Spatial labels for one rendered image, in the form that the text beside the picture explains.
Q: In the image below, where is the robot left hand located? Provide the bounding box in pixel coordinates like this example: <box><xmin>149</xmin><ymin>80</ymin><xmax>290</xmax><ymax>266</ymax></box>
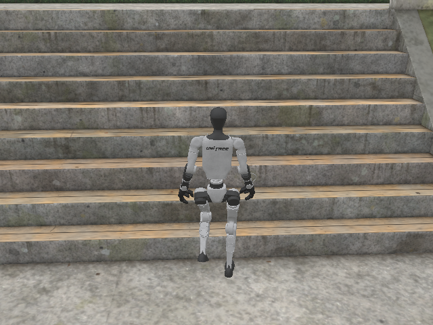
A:
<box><xmin>178</xmin><ymin>189</ymin><xmax>194</xmax><ymax>204</ymax></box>

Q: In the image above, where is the right robot upper arm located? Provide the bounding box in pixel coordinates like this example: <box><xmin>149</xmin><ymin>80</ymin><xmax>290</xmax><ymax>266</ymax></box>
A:
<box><xmin>232</xmin><ymin>137</ymin><xmax>248</xmax><ymax>175</ymax></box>

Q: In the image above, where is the left robot upper arm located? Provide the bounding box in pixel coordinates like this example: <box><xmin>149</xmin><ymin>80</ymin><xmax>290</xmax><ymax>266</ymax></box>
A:
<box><xmin>186</xmin><ymin>136</ymin><xmax>204</xmax><ymax>174</ymax></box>

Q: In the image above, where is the robot right hand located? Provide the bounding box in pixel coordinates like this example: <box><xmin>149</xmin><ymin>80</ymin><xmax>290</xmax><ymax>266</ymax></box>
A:
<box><xmin>240</xmin><ymin>186</ymin><xmax>255</xmax><ymax>200</ymax></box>

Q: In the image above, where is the robot left forearm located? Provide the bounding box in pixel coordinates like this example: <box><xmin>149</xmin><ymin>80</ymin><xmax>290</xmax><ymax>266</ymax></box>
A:
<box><xmin>180</xmin><ymin>164</ymin><xmax>193</xmax><ymax>191</ymax></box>

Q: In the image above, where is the robot right forearm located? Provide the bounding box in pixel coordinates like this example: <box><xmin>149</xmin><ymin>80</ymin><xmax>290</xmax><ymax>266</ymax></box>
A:
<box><xmin>241</xmin><ymin>165</ymin><xmax>254</xmax><ymax>189</ymax></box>

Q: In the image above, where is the robot left thigh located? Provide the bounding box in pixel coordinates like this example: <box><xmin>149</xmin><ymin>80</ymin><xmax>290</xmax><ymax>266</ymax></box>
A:
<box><xmin>194</xmin><ymin>188</ymin><xmax>212</xmax><ymax>223</ymax></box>

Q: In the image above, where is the robot head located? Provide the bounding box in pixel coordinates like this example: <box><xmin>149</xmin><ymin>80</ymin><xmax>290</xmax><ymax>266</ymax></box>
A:
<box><xmin>206</xmin><ymin>107</ymin><xmax>229</xmax><ymax>140</ymax></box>

